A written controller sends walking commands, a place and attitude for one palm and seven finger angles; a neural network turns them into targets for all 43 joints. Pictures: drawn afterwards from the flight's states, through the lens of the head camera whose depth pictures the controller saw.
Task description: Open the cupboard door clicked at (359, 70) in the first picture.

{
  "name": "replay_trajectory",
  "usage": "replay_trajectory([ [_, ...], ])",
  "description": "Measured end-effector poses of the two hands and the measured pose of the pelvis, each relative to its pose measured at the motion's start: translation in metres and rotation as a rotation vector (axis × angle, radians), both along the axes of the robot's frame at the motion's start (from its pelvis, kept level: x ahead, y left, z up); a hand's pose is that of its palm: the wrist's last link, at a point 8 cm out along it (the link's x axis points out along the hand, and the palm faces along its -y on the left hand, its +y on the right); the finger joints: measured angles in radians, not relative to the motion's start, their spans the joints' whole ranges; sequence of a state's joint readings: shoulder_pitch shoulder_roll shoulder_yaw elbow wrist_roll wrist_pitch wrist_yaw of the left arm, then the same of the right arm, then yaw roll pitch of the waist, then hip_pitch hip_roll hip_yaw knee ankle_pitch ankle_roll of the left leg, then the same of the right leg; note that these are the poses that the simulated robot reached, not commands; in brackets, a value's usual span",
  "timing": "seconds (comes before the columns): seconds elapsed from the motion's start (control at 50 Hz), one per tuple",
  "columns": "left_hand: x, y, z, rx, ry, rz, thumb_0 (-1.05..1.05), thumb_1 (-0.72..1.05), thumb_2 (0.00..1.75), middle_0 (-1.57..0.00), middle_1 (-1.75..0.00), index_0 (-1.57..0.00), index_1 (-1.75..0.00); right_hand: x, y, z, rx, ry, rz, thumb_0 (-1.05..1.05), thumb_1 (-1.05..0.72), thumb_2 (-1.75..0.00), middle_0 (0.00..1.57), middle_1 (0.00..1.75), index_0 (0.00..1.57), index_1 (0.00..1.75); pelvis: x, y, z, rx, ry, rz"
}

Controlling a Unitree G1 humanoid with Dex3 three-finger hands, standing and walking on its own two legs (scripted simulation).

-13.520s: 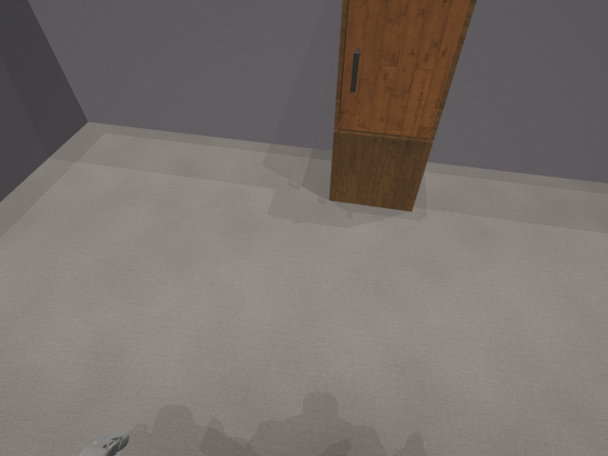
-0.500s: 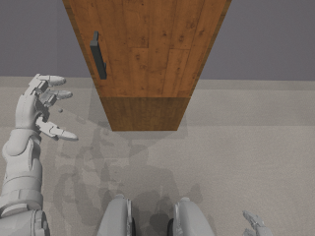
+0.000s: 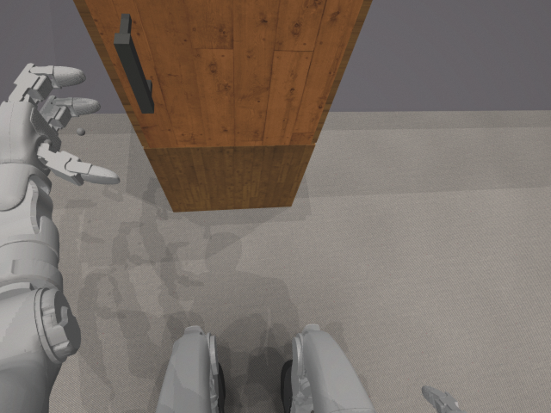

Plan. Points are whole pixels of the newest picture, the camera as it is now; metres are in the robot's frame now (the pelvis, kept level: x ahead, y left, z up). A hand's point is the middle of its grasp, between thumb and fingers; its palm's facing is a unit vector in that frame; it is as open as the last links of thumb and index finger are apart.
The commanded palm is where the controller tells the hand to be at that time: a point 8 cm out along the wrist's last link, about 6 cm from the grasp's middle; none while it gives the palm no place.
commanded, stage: move the hooked fingers beside the handle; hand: left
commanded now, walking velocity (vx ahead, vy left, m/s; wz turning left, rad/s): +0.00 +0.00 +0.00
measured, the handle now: (137, 68) +0.59 +0.18 +0.04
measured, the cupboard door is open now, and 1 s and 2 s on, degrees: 0 0 0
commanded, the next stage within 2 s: slide the fingers in behind the handle in 1.92 s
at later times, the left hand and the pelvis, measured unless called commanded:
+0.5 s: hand (92, 100) +0.54 +0.24 +0.03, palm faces +0.02 -1.00 -0.04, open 14.0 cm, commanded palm +0.52 +0.26 +0.03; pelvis +0.00 +0.01 -0.01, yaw -2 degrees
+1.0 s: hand (96, 107) +0.53 +0.23 +0.03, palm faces +0.06 -1.00 -0.03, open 14.0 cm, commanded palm +0.52 +0.26 +0.03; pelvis +0.00 +0.01 -0.01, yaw -2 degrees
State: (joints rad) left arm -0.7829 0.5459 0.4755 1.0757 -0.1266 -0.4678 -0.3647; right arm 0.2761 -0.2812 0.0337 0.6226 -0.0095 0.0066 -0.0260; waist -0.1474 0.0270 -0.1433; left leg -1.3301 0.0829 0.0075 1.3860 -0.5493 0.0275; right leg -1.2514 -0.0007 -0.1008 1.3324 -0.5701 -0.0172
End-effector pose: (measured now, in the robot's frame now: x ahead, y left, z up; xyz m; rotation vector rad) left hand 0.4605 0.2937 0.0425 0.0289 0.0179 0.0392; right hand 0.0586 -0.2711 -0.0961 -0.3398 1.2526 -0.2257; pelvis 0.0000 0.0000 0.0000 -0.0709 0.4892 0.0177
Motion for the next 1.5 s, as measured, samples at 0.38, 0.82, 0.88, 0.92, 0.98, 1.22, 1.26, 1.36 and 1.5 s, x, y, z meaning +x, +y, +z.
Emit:
replay_trajectory([
  [0.38,0.061,-0.002,-0.007,-0.012,-0.017,-0.004,-0.01,-0.50,0.30,-0.30,-1.20,-0.30,-1.20,-0.058,0.009,-0.007,-0.019,0.185,-0.067,0.00,-0.90,-0.90,0.21,0.30,0.20,0.30,-0.004,0.007,-0.018,-0.029,0.074,-0.012],
  [0.82,0.051,-0.011,0.000,-0.003,0.017,-0.019,-0.01,-0.50,0.30,-0.30,-1.20,-0.30,-1.20,-0.034,0.019,0.001,0.019,0.157,-0.040,0.00,-0.90,-0.90,0.21,0.30,0.20,0.30,0.004,0.012,-0.003,-0.027,0.051,0.002],
  [0.88,0.052,-0.014,-0.008,-0.014,0.042,-0.018,-0.01,-0.50,0.30,-0.30,-1.20,-0.30,-1.20,-0.030,0.015,0.001,0.008,0.143,-0.037,0.00,-0.90,-0.90,0.21,0.30,0.20,0.30,0.004,0.011,-0.004,-0.026,0.055,-0.001],
  [0.92,0.051,-0.014,-0.012,-0.017,0.034,-0.007,-0.01,-0.50,0.30,-0.30,-1.20,-0.30,-1.20,-0.029,0.013,0.001,0.003,0.138,-0.038,0.00,-0.90,-0.90,0.21,0.30,0.20,0.30,0.004,0.010,-0.006,-0.024,0.057,-0.006],
  [0.98,0.050,-0.010,-0.015,-0.005,0.010,0.014,-0.01,-0.50,0.30,-0.30,-1.20,-0.30,-1.20,-0.030,0.011,-0.001,0.000,0.140,-0.041,0.00,-0.90,-0.90,0.21,0.30,0.20,0.30,0.003,0.009,-0.008,-0.024,0.059,-0.011],
  [1.22,0.048,-0.001,-0.009,0.001,0.016,-0.019,-0.01,-0.50,0.30,-0.30,-1.20,-0.30,-1.20,-0.039,0.014,-0.008,0.019,0.204,-0.046,0.00,-0.90,-0.90,0.21,0.30,0.20,0.30,0.003,0.007,-0.009,-0.028,0.064,0.001],
  [1.26,0.050,-0.005,-0.010,-0.012,0.028,-0.024,-0.01,-0.50,0.30,-0.30,-1.20,-0.30,-1.20,-0.038,0.014,-0.007,0.016,0.198,-0.046,0.00,-0.90,-0.90,0.21,0.30,0.20,0.30,0.003,0.007,-0.008,-0.028,0.065,0.001],
  [1.36,0.056,-0.015,-0.010,-0.019,0.012,-0.012,-0.01,-0.50,0.30,-0.30,-1.20,-0.30,-1.20,-0.037,0.012,-0.005,0.007,0.171,-0.053,0.00,-0.90,-0.90,0.21,0.30,0.20,0.30,0.004,0.007,-0.009,-0.029,0.066,-0.003],
  [1.5,0.057,-0.011,-0.008,0.014,0.011,0.008,-0.01,-0.50,0.30,-0.30,-1.20,-0.30,-1.20,-0.042,0.015,-0.006,0.023,0.167,-0.066,0.00,-0.90,-0.90,0.21,0.30,0.20,0.30,0.003,0.007,-0.010,-0.024,0.060,-0.014],
])
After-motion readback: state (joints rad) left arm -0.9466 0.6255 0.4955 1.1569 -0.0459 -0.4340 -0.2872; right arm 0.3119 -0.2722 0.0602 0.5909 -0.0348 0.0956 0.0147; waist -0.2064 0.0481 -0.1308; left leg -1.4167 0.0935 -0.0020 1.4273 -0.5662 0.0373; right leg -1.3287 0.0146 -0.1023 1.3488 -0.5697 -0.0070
